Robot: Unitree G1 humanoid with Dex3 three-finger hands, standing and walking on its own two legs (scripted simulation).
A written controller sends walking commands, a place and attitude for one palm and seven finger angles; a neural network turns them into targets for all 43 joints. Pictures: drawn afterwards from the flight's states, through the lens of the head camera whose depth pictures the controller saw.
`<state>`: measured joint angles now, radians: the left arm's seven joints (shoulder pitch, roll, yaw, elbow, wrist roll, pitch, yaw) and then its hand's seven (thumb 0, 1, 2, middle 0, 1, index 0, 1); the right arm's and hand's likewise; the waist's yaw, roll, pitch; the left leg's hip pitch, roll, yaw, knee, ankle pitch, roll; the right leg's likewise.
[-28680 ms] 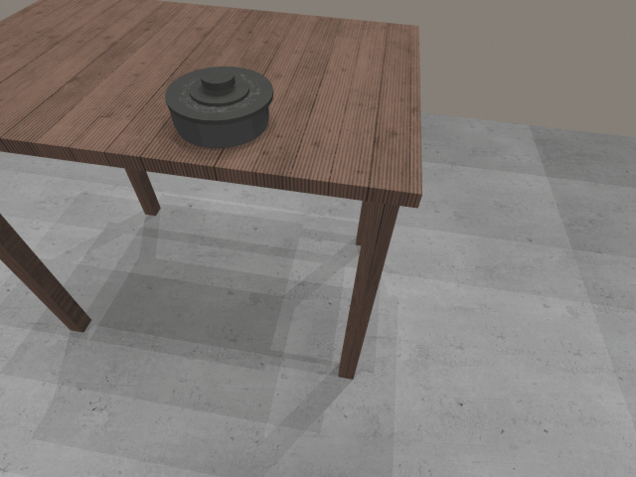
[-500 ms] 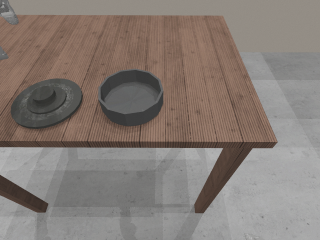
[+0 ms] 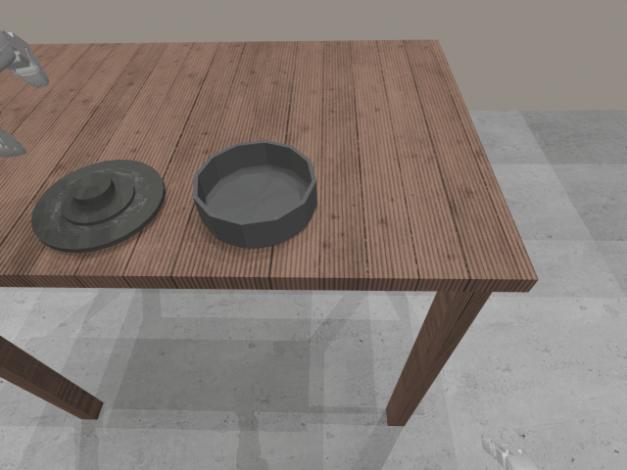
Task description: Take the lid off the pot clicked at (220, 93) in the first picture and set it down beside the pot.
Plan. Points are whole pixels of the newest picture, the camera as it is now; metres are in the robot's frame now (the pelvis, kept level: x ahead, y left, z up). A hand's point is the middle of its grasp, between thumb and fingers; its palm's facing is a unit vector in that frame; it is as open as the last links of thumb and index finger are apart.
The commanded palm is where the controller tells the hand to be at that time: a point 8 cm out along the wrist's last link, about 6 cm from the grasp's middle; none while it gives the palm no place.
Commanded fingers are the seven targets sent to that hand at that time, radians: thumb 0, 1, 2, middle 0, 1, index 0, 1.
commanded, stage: draw the hand back to the body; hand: left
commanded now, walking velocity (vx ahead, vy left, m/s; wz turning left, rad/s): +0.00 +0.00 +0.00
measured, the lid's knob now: (92, 188) +0.46 +0.33 +0.11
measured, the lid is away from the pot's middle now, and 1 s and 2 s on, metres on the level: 0.23 0.23 0.23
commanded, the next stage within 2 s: step back with the hand held close in 1.86 s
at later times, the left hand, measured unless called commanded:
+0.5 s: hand out of the picture +0.36 +0.26 +0.32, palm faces +0.51 -0.85 -0.16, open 10.4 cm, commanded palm +0.30 +0.30 +0.31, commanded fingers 0.00 0.25 0.96 -0.42 -0.38 -0.42 -0.38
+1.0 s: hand out of the picture +0.28 +0.23 +0.32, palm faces +0.53 -0.83 -0.17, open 8.1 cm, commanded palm +0.23 +0.27 +0.30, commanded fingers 0.00 0.90 0.90 -0.20 -0.30 -0.20 -0.30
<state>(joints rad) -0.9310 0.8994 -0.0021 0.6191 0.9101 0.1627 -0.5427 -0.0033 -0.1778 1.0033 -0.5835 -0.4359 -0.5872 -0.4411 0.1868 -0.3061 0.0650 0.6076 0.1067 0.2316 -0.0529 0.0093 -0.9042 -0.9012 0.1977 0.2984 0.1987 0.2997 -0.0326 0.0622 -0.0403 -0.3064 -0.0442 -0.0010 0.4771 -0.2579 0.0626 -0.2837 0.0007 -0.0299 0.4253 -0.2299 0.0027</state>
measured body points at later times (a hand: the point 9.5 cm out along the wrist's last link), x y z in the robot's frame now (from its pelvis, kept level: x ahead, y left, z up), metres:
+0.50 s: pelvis +0.01 -0.02 +0.01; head +0.01 -0.02 +0.45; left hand +0.33 +0.31 +0.33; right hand +0.15 -0.25 -0.10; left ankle -0.01 +0.08 -0.74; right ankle -0.01 -0.13 -0.74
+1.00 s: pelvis -0.01 -0.04 +0.01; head -0.02 -0.06 +0.45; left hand +0.24 +0.28 +0.32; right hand +0.19 -0.26 -0.08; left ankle -0.01 +0.08 -0.74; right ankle -0.01 -0.13 -0.74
